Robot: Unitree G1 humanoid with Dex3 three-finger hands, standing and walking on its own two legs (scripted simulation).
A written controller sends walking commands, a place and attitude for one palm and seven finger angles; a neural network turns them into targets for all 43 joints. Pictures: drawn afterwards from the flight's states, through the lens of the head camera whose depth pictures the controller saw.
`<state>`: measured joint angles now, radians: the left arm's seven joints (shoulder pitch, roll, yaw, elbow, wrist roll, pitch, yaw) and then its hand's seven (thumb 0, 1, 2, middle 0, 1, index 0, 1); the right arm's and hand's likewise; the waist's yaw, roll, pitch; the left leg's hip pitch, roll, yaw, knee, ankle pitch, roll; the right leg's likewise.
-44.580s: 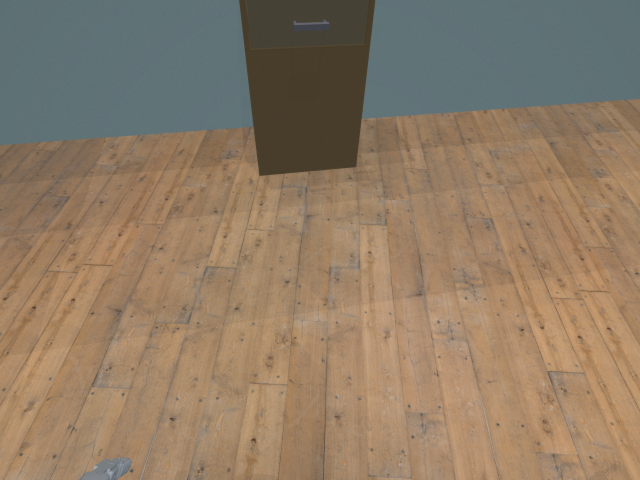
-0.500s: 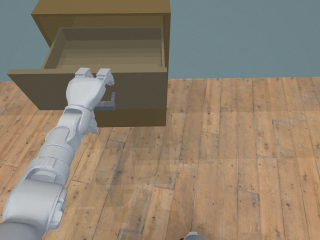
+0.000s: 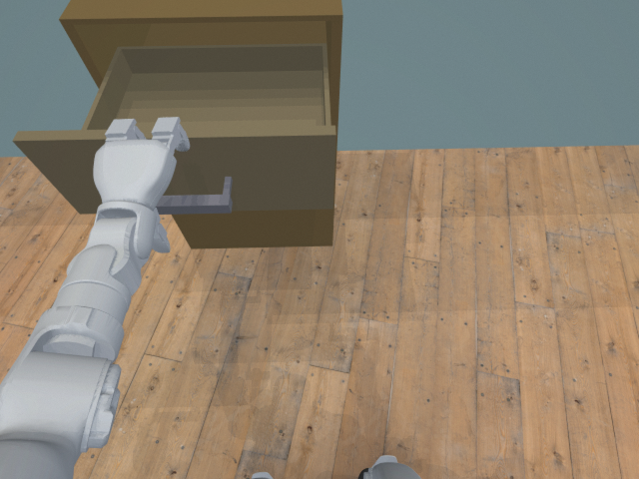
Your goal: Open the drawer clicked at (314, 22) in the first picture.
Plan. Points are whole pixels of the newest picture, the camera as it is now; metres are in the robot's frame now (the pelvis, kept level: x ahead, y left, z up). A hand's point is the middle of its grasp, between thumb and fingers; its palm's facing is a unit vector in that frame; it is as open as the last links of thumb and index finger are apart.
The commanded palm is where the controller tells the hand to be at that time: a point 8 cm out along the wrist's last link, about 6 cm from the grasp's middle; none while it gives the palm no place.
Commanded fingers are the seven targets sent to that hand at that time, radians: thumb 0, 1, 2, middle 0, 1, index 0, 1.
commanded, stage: lower the fingers behind the handle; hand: left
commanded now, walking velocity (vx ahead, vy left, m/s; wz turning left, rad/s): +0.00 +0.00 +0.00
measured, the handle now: (189, 194) +0.53 +0.20 -0.02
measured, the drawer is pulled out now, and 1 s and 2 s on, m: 0.29 0.29 0.29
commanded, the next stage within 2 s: close the thumb around the handle in 1.68 s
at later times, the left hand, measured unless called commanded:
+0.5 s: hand (148, 220) +0.46 +0.24 +0.00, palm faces +0.01 +0.06 -1.00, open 13.8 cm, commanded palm +0.44 +0.22 +0.06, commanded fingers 0.00 -0.50 0.30 -0.30 -1.20 -0.30 -1.20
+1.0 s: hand (181, 232) +0.47 +0.20 -0.03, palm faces +0.01 +0.01 -1.00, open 14.0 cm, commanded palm +0.44 +0.21 +0.02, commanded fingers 0.00 -0.50 0.30 -0.30 -1.20 -0.30 -1.20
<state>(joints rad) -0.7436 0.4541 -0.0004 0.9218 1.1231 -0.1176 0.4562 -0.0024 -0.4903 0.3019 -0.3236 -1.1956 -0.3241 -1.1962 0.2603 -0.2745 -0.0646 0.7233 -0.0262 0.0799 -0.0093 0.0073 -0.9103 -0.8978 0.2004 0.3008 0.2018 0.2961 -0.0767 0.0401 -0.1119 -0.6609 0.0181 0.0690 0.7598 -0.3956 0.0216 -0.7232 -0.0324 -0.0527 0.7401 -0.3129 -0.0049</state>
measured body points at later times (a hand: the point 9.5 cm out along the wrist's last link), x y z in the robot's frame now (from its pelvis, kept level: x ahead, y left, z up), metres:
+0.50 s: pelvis -0.01 +0.01 -0.01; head +0.10 -0.01 +0.42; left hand +0.46 +0.23 +0.05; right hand +0.03 -0.26 -0.15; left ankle -0.03 +0.10 -0.71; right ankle +0.02 -0.12 -0.71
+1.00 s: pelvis +0.00 +0.00 -0.02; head +0.12 -0.01 +0.41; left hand +0.46 +0.20 +0.02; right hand +0.02 -0.28 -0.16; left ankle -0.03 +0.10 -0.71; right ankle +0.02 -0.12 -0.71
